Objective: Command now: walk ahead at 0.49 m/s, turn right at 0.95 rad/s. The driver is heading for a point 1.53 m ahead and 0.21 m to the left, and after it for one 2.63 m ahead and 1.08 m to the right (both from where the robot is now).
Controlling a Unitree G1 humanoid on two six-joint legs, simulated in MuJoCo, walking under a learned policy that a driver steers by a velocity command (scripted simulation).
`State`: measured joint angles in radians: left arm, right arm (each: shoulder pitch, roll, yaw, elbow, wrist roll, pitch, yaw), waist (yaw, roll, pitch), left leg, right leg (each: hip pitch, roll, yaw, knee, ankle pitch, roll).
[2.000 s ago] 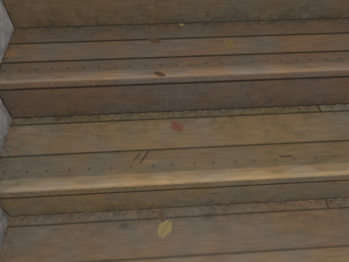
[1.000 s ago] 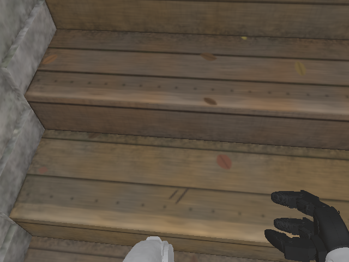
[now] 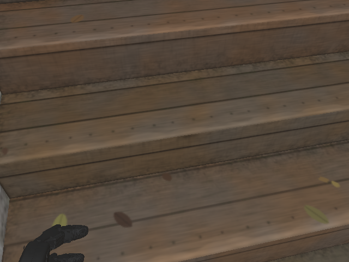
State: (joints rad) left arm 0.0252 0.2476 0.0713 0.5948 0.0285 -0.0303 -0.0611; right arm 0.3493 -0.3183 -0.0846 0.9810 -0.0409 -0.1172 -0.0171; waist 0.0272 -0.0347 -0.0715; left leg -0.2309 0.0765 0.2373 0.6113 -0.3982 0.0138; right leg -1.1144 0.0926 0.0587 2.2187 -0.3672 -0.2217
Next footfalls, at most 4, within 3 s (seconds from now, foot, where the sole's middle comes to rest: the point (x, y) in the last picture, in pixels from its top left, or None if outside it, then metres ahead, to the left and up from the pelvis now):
0.14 right None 0.29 -0.07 -0.59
0.60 left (124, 226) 0.50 0.18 -0.43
1.12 right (196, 217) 0.53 -0.03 -0.43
1.50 left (124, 234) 0.47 0.18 -0.43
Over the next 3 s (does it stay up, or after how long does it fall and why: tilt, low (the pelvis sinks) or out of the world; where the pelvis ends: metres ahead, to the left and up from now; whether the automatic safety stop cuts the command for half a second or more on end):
stays up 1.22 0.14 0.66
